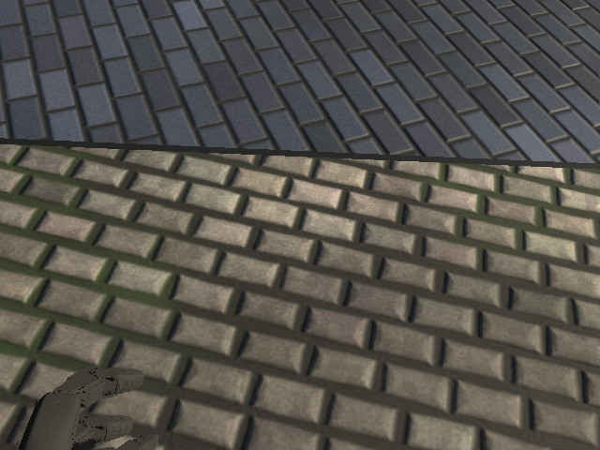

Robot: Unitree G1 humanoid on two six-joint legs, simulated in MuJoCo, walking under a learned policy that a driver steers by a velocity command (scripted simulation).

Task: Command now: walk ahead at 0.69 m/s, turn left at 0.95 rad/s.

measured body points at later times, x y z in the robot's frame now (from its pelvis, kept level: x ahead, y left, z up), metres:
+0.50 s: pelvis +0.30 -0.03 -0.01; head +0.33 -0.03 +0.43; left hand +0.11 +0.20 -0.12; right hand +0.63 -0.13 -0.08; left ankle +0.36 +0.13 -0.66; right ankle +0.19 -0.18 -0.74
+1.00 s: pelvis +0.67 +0.24 -0.02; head +0.70 +0.27 +0.42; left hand +0.64 +0.58 -0.08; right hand +0.91 +0.05 -0.14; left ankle +0.49 +0.12 -0.74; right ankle +0.93 +0.30 -0.72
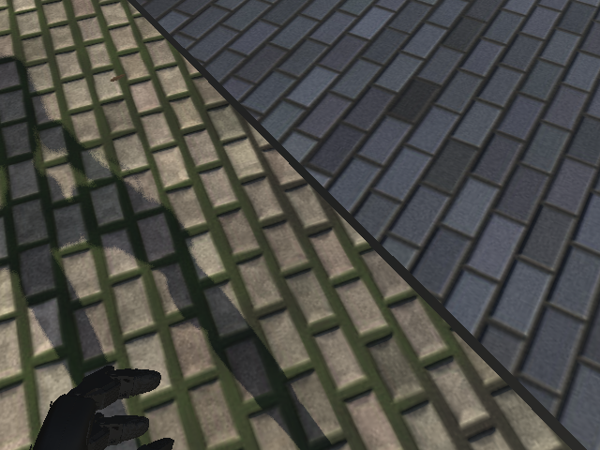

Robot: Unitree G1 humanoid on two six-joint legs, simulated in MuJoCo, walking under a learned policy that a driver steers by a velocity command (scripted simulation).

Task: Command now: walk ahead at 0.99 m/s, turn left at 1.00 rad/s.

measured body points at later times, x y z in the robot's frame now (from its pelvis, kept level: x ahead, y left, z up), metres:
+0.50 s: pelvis +0.46 +0.06 -0.03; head +0.49 +0.08 +0.42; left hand +0.30 +0.28 -0.16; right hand +0.79 -0.05 -0.09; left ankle +0.56 +0.12 -0.72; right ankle +0.26 -0.18 -0.62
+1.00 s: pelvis +0.87 +0.29 +0.01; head +0.88 +0.32 +0.46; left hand +0.72 +0.57 -0.09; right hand +1.18 +0.20 -0.10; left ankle +0.72 +0.22 -0.60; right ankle +1.01 +0.24 -0.72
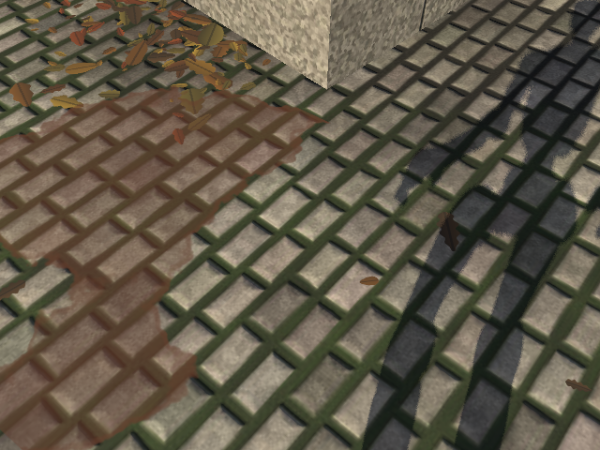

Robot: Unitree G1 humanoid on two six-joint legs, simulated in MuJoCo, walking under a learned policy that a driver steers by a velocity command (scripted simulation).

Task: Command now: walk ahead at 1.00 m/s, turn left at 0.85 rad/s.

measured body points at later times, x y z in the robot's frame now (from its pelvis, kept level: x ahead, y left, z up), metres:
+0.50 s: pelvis +0.47 +0.06 +0.01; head +0.49 +0.07 +0.46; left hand +0.53 +0.34 -0.11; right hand +0.55 -0.21 -0.11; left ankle +0.42 +0.09 -0.73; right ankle +0.50 -0.10 -0.64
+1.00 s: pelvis +0.95 +0.17 +0.01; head +0.95 +0.19 +0.46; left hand +0.77 +0.40 -0.13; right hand +1.26 +0.05 -0.06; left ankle +1.00 +0.32 -0.65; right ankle +0.90 +0.01 -0.73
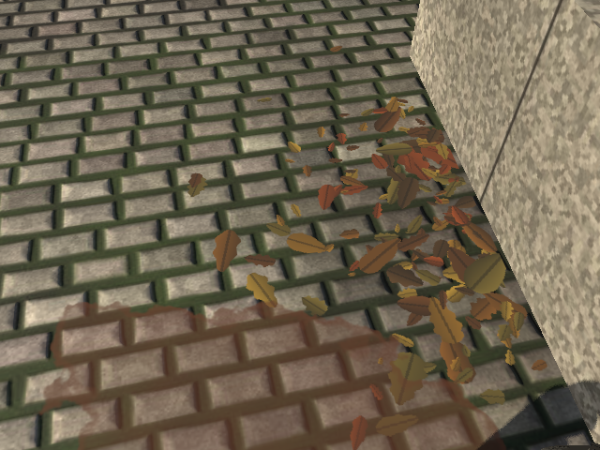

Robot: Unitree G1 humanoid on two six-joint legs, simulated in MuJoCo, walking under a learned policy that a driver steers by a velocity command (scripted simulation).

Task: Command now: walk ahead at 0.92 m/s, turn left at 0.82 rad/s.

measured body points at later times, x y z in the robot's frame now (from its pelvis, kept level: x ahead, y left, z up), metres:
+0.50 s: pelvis +0.34 +0.02 +0.01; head +0.37 +0.06 +0.46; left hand +0.47 +0.31 -0.10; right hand +0.48 -0.23 -0.10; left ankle +0.33 +0.07 -0.73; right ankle +0.50 -0.14 -0.67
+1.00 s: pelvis +0.44 +0.02 +0.00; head +0.45 +0.04 +0.45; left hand +0.52 +0.29 -0.13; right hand +0.56 -0.23 -0.13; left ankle +0.35 +0.09 -0.73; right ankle +0.51 -0.10 -0.73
